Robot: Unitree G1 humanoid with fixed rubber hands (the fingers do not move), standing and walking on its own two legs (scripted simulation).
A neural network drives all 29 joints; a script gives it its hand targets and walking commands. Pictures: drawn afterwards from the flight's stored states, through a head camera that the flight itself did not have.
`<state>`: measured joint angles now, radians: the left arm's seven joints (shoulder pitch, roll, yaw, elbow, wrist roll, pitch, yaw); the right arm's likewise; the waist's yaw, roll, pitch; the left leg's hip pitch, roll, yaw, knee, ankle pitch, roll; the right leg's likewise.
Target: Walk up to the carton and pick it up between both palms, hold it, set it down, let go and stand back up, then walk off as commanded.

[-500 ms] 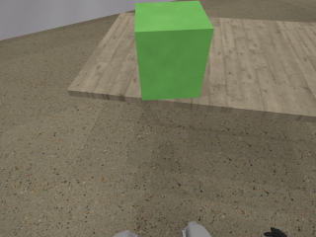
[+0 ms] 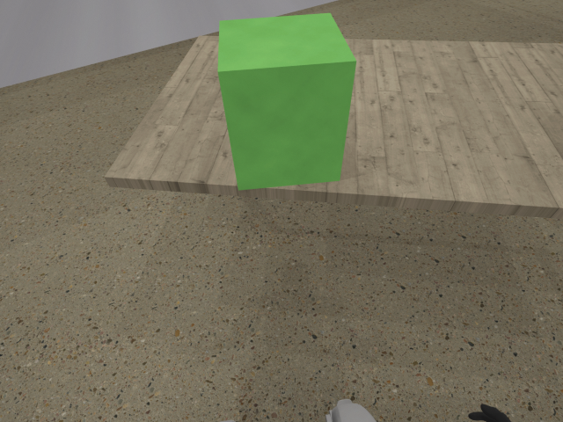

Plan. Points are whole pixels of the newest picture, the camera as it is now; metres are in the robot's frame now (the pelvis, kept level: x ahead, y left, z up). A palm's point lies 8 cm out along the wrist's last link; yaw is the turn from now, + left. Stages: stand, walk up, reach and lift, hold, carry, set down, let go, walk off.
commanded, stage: walk up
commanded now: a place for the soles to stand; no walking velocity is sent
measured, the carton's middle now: (282, 104) +0.68 +0.02 +0.10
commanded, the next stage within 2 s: none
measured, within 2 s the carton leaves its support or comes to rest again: neither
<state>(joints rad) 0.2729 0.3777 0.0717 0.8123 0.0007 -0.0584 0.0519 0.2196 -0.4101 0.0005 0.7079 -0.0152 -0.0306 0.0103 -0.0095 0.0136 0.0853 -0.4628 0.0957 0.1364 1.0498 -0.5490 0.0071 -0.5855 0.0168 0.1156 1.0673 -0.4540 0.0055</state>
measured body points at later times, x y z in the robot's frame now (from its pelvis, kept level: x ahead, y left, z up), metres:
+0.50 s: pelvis +0.00 -0.01 +0.00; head +0.03 -0.02 +0.45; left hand +0.10 +0.31 -0.09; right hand +0.12 -0.32 -0.10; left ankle +0.01 +0.11 -0.67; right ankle +0.07 -0.15 -0.67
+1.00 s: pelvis +0.00 -0.01 +0.00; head +0.03 -0.02 +0.45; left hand +0.11 +0.31 -0.09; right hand +0.12 -0.31 -0.09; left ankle +0.01 +0.11 -0.67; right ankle +0.07 -0.15 -0.67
